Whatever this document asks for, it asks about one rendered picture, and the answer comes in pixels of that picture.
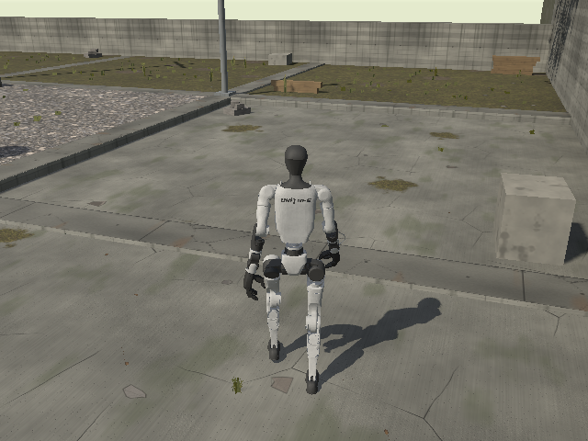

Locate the robot left thigh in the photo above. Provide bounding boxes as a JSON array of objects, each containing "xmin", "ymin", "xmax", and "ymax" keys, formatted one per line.
[{"xmin": 263, "ymin": 254, "xmax": 281, "ymax": 308}]

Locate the robot left upper arm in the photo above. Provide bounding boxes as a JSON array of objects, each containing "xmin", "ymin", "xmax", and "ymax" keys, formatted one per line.
[{"xmin": 255, "ymin": 185, "xmax": 277, "ymax": 237}]

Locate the robot torso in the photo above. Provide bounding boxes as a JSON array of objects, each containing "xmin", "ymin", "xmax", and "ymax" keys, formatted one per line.
[{"xmin": 274, "ymin": 180, "xmax": 317, "ymax": 276}]

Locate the left robot forearm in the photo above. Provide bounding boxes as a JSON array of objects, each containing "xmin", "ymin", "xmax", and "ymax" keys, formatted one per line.
[{"xmin": 245, "ymin": 223, "xmax": 265, "ymax": 274}]

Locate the right robot forearm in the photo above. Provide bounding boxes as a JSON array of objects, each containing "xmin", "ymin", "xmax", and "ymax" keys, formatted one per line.
[{"xmin": 325, "ymin": 221, "xmax": 340, "ymax": 254}]

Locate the robot right upper arm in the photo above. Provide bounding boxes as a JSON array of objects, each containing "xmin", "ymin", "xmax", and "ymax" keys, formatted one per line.
[{"xmin": 314, "ymin": 185, "xmax": 336, "ymax": 233}]

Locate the robot right hand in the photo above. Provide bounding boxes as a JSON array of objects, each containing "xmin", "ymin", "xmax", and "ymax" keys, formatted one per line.
[{"xmin": 319, "ymin": 250, "xmax": 340, "ymax": 268}]

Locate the robot left hand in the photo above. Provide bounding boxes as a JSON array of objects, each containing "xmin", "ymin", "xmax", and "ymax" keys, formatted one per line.
[{"xmin": 243, "ymin": 270, "xmax": 266, "ymax": 300}]

